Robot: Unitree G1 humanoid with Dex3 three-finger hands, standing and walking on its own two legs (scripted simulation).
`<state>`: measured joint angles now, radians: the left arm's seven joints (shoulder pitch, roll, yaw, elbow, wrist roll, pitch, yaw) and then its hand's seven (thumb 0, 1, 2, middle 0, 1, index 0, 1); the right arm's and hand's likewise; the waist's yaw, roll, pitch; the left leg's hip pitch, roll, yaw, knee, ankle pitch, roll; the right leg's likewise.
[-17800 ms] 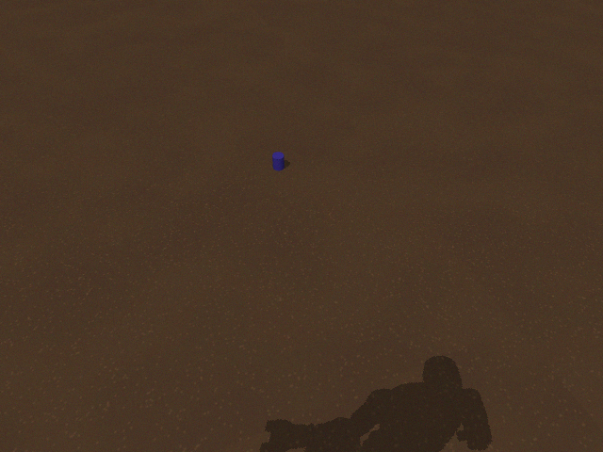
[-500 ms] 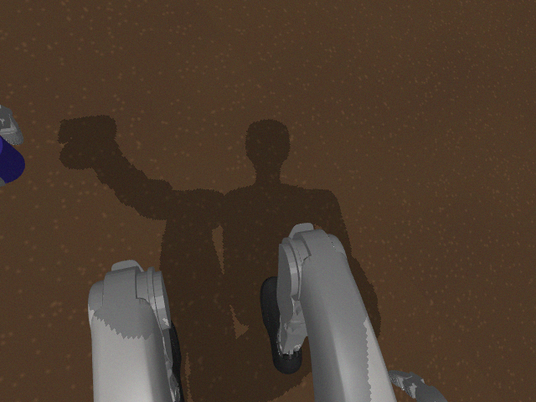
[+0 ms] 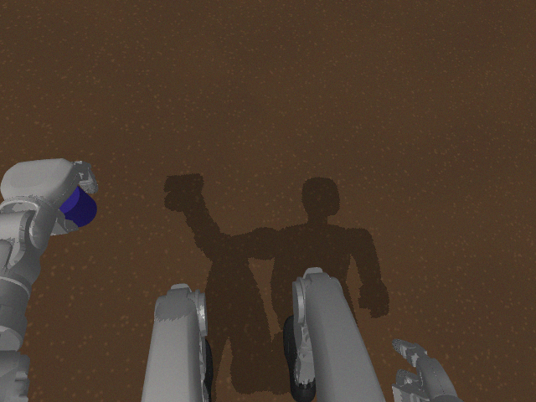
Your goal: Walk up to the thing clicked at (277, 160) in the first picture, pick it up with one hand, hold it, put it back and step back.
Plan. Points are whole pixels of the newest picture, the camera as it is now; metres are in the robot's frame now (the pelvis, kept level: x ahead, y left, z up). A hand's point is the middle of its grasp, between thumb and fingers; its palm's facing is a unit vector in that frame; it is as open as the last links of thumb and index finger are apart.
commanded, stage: lift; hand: left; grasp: from above
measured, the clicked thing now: (69, 203) +0.44 +0.28 -0.12
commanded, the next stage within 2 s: hold in 0.84 s
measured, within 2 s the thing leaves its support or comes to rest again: neither
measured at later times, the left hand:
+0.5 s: hand (17, 192) +0.37 +0.24 +0.09, palm faces -0.44 -0.08 -0.90, open 8.2 cm
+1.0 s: hand out of the picture +0.38 +0.22 +0.17, palm faces -0.44 -0.09 -0.89, open 8.2 cm
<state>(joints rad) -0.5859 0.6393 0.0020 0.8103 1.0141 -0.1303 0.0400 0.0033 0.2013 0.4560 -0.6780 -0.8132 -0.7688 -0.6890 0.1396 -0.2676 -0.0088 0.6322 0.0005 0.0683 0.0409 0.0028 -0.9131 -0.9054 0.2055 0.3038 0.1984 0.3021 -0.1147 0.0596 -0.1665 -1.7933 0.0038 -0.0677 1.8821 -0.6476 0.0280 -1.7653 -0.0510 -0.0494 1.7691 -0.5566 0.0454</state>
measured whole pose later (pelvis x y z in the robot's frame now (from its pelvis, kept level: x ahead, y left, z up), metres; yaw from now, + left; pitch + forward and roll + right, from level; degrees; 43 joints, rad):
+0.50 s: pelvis +0.03 -0.01 +0.17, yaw +1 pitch +17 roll -2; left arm -0.38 0.45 -0.14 0.84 0.99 -0.02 0.13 0.01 0.21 0.45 -0.67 -0.81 -0.77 -0.69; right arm 0.24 -0.24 -0.02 0.72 0.04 -0.02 -0.06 0.01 -0.91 -0.91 0.21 0.30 0.20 0.30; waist -0.08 0.05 -0.14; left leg -1.02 0.04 -0.02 1.23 -0.51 0.01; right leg -1.02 -0.02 -0.03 1.15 -0.42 0.03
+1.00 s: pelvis +0.07 -0.01 +0.24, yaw +1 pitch +9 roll -1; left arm -0.34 0.39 -0.19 0.83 0.97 0.02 0.12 0.01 0.22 0.44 -0.66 -0.82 -0.76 -0.69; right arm 0.24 -0.24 -0.04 0.74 0.04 0.00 -0.06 0.01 -0.91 -0.90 0.20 0.30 0.20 0.30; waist -0.04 0.04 -0.08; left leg -0.59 0.03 0.02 0.82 -0.39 0.00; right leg -0.62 -0.02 0.00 0.77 -0.31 0.03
